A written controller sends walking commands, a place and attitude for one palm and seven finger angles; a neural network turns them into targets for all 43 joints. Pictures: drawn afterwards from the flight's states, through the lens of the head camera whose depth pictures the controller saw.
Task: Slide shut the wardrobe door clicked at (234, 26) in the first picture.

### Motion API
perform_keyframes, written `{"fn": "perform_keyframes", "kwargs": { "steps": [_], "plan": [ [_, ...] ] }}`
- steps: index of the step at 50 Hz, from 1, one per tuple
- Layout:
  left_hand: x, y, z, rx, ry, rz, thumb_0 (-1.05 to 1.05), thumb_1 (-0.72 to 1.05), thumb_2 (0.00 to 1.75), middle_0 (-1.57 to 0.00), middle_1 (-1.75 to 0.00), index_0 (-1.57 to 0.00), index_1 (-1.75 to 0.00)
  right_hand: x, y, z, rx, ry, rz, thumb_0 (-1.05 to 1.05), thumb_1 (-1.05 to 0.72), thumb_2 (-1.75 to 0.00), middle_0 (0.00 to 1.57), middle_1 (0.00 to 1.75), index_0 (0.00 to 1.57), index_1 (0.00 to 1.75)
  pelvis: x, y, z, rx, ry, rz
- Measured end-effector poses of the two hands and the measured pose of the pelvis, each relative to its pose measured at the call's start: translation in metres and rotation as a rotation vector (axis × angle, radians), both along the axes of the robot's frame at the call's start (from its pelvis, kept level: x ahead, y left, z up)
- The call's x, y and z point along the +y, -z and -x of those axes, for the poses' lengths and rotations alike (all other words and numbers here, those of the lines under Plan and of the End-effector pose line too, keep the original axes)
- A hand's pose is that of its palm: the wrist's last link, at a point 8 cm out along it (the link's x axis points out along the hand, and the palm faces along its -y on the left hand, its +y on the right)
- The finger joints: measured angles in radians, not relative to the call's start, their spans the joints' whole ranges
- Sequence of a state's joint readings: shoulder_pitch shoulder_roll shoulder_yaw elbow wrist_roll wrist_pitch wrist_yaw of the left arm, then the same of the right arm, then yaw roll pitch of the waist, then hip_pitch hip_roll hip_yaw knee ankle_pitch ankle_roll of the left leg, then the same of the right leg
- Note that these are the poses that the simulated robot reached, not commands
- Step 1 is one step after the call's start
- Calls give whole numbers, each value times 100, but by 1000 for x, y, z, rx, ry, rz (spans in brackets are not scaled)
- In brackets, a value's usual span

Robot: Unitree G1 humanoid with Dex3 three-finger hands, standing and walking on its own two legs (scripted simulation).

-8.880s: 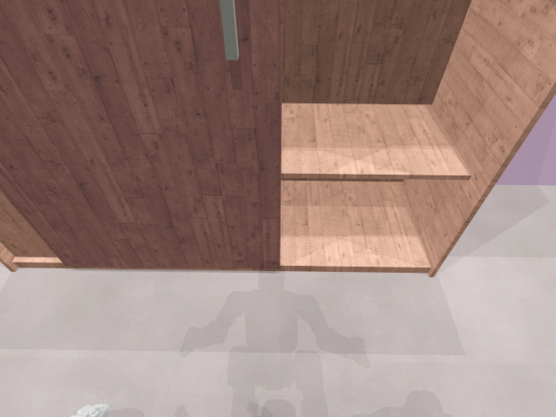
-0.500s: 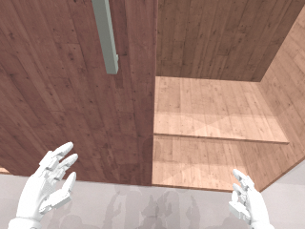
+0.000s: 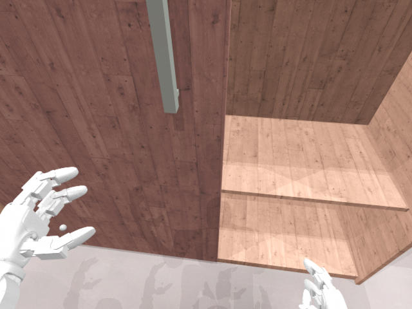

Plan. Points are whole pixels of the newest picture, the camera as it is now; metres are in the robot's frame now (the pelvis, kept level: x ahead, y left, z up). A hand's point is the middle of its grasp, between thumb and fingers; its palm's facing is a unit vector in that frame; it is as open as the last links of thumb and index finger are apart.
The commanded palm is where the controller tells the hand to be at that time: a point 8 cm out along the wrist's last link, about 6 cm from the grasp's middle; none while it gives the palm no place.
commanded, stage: raise the hand with hooked fingers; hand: left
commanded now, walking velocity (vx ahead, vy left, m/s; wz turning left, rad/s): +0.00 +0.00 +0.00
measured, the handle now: (167, 52) +0.46 +0.11 +0.29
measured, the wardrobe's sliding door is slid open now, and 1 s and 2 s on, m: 0.63 0.63 0.63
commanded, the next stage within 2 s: move the hooked fingers beside the handle in 1.28 s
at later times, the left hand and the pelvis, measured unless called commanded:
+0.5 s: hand (19, 164) +0.24 +0.27 +0.23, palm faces +0.09 -0.98 -0.16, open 13.7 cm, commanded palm +0.21 +0.31 +0.24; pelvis +0.00 +0.00 +0.02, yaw +1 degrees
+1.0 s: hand (14, 115) +0.27 +0.27 +0.29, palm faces +0.06 -0.99 -0.16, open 14.0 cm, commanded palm +0.24 +0.31 +0.29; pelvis +0.00 -0.01 +0.02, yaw +0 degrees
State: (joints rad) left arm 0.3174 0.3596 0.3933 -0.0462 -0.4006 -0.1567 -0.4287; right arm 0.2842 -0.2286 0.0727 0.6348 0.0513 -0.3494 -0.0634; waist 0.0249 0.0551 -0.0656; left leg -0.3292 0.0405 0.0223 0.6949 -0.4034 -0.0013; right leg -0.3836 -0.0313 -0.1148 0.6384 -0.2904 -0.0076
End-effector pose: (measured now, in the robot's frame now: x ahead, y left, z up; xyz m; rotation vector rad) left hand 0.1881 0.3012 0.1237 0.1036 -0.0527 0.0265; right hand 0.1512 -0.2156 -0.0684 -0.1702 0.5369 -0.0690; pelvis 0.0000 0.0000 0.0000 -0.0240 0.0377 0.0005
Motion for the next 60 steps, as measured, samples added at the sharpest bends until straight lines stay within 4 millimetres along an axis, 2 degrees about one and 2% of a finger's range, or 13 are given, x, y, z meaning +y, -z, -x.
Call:
{"fn": "perform_keyframes", "kwargs": {
  "steps": [4, 9, 18, 24, 29, 42, 45, 51, 60],
  "plan": [
    [3, -13, -1, -26, -7, 0, 0, 5, 54, -26, -85, -26, -84, -9, -6, 3, -10, 9, 31, 2, -90, -90, 20, 30, 20, 30, 3, -5, 0, -22, 0, 0],
    [9, -32, -6, -52, -20, -20, 0, -7, 49, -27, -92, -27, -92, -15, -19, -5, -50, 15, 58, 2, -90, -90, 20, 30, 20, 30, 5, -10, -1, -53, -2, -2],
    [19, -84, -17, -142, -35, -50, 0, -28, 40, -29, -106, -29, -105, -2, -36, -31, -128, -30, 22, 2, -90, -90, 20, 30, 20, 30, 3, -17, -2, -95, -4, -9],
    [22, -110, -25, -135, -40, -58, -1, -41, 34, -30, -114, -30, -114, 8, -34, -42, -113, -70, -15, 2, -90, -90, 20, 30, 20, 30, -1, -19, -1, -102, -9, -14],
    [22, -135, -30, -158, -35, -73, -1, -47, 32, -30, -118, -30, -117, 9, -30, -44, -80, -90, -28, 2, -90, -90, 20, 30, 20, 30, -5, -21, -1, -103, -15, -17],
    [24, -187, -52, -178, -50, -101, -1, -50, 30, -30, -120, -30, -120, -17, -21, -39, -21, -58, -15, 2, -90, -90, 20, 30, 20, 30, -14, -21, 3, -100, -16, -22],
    [24, -187, -57, -158, -41, -93, -1, -50, 30, -30, -120, -30, -120, -23, -20, -38, -18, -40, -18, 2, -90, -90, 20, 30, 20, 30, -15, -20, 3, -93, -11, -24],
    [17, -169, -62, -103, -13, -57, -1, -50, 30, -30, -120, -30, -120, -32, -20, -36, -12, -19, -9, 2, -90, -90, 20, 30, 20, 30, -15, -19, 3, -91, -4, -25],
    [23, -167, -60, -124, -48, -51, -1, -51, 30, -31, -120, -31, -120, -25, -23, -39, -21, -31, -4, 2, -90, -90, 20, 30, 20, 30, -14, -19, 1, -99, -5, -22]
  ]
}}
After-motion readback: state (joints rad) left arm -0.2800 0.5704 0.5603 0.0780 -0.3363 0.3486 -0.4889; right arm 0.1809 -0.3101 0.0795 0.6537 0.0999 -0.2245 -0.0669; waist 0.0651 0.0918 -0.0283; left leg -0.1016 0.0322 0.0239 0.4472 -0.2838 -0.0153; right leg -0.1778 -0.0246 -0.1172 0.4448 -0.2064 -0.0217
